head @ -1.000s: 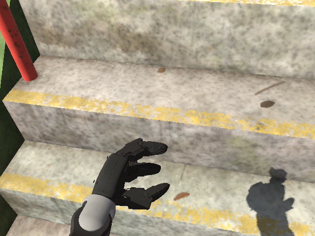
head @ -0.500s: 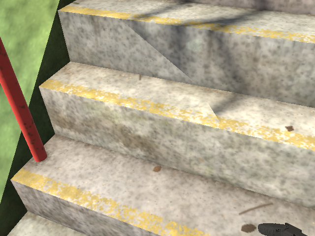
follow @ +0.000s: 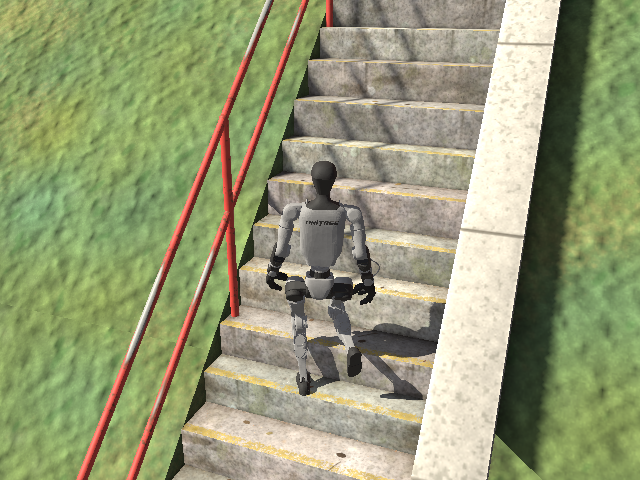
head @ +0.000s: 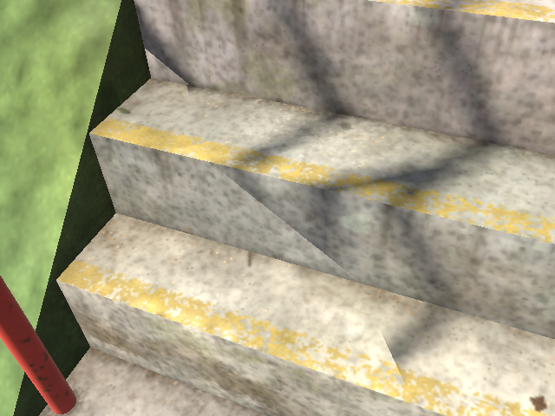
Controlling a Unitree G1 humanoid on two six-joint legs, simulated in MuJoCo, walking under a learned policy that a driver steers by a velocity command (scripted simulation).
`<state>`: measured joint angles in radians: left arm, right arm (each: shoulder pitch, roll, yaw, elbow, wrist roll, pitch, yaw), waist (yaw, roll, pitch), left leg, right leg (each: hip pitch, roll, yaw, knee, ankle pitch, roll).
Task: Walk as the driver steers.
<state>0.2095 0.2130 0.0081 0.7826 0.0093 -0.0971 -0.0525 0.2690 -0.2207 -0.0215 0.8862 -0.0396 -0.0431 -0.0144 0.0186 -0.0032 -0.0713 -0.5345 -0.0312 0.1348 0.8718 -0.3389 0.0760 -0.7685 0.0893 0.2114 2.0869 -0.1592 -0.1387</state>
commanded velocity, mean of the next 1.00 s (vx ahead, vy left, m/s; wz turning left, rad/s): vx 0.05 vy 0.00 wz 0.00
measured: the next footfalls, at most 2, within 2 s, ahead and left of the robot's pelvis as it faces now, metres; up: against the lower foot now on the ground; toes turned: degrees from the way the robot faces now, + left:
right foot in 0.24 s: +0.21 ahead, -0.18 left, +0.20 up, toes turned -3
right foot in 1.32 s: +0.15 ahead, -0.18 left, +0.20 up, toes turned -6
